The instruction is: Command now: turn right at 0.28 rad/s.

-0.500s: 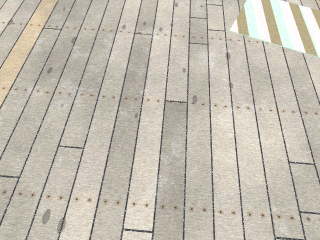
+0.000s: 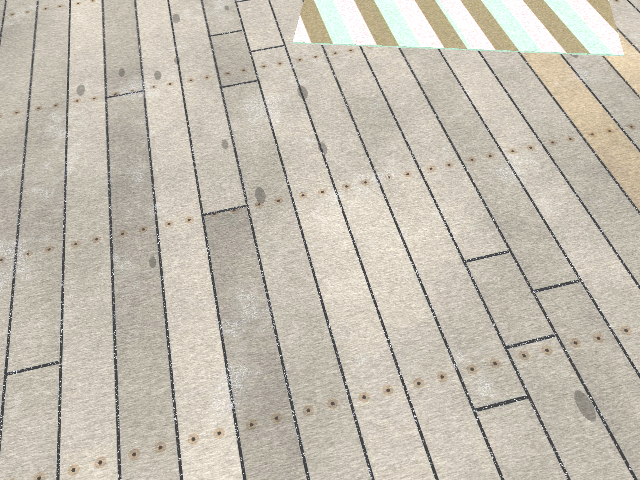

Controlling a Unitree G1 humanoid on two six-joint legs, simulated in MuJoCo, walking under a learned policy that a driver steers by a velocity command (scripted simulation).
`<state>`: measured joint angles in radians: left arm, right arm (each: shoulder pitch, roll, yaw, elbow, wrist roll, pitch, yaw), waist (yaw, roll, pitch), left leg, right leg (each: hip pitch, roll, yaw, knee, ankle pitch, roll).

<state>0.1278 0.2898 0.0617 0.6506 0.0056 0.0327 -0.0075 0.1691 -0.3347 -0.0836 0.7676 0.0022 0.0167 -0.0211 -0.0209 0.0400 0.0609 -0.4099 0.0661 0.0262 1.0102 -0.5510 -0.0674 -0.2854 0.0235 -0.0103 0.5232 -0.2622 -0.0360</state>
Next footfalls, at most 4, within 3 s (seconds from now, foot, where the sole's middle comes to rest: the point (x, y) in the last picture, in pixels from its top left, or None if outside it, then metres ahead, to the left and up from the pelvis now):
0.28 left None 0.04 0.14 -0.77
0.84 left None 0.00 0.16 -0.77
1.22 right None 0.08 -0.07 -0.77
1.78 right None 0.07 -0.10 -0.77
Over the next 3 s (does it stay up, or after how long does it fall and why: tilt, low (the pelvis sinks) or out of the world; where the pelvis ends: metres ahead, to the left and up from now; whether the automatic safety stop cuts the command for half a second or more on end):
stays up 0.67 0.04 0.01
